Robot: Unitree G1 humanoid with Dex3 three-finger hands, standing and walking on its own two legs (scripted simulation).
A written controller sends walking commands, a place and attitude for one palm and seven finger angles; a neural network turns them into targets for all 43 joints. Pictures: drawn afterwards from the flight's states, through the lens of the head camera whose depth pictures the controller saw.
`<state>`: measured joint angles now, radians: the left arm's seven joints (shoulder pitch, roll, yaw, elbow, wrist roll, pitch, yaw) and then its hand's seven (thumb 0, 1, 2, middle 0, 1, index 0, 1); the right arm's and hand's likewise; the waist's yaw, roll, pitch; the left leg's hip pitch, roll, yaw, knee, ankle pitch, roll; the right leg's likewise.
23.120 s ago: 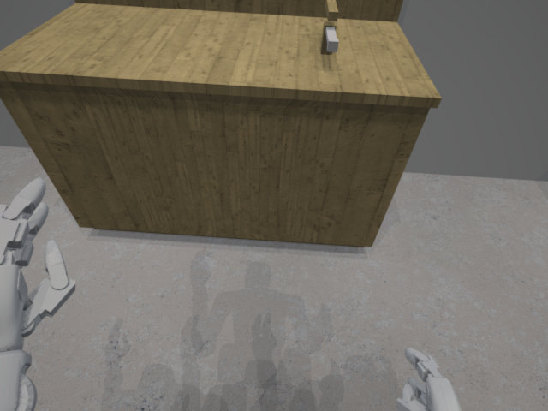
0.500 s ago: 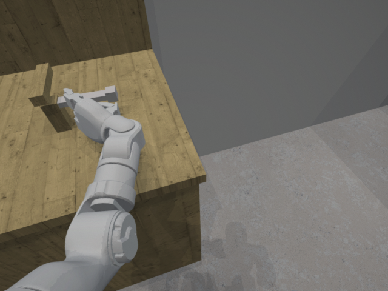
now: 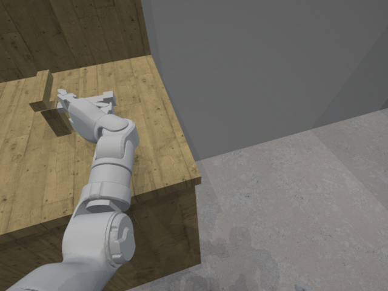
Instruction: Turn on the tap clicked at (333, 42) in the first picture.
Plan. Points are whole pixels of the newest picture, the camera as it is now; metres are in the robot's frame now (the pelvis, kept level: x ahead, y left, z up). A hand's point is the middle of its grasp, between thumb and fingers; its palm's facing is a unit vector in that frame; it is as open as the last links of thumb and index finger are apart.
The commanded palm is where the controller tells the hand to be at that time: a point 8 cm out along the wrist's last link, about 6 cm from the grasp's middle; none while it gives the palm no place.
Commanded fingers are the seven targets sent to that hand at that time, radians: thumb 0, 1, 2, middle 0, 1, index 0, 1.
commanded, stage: lift the hand up off the lever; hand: left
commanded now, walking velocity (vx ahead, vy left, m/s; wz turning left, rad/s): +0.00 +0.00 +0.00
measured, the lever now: (109, 99) +0.54 +0.23 +0.12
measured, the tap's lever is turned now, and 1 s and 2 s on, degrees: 85 85 85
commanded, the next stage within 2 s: draw the hand back beside the body in 0.80 s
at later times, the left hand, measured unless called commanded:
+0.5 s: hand (105, 101) +0.45 +0.19 +0.18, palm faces +0.80 -0.59 -0.09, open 7.8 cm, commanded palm +0.39 +0.22 +0.20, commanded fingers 0.00 0.90 0.90 -0.15 -0.15 -0.15 -0.15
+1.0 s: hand (113, 96) +0.44 +0.17 +0.20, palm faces +0.61 -0.78 -0.10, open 7.8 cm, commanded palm +0.37 +0.22 +0.20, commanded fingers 0.00 0.90 0.90 -0.16 -0.17 -0.16 -0.17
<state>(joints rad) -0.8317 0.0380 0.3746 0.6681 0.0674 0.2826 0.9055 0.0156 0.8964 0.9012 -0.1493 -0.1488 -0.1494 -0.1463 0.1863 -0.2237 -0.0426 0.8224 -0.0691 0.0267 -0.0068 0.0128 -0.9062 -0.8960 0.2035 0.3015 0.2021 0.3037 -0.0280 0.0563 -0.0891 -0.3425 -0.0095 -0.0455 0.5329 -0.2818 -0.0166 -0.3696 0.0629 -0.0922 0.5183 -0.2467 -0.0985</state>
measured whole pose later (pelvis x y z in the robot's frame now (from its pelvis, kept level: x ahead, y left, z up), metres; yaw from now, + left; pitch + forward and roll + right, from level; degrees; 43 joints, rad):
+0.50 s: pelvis +0.01 +0.00 +0.00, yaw +0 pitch +4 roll +1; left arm -0.82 0.03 0.36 0.59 0.04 0.35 0.87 0.02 0.90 0.90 -0.15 -0.15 -0.15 -0.15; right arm 0.17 -0.22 -0.04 0.82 -0.05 0.04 -0.02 0.01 -0.91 -0.90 0.20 0.30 0.20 0.30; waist 0.00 0.06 -0.09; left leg -0.28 -0.01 -0.04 0.48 -0.28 -0.01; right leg -0.31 0.06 -0.08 0.48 -0.25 -0.09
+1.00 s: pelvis +0.01 +0.02 +0.01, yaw -1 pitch +2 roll +1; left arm -0.74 0.04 0.22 0.46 0.03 0.38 0.65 0.02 0.90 0.90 -0.14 -0.15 -0.14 -0.15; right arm 0.12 -0.20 -0.02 0.78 -0.03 0.08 -0.04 0.01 -0.91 -0.90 0.20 0.30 0.20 0.30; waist 0.02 0.05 -0.06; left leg -0.21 -0.02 -0.02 0.44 -0.26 0.01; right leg -0.25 0.05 -0.07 0.45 -0.23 -0.08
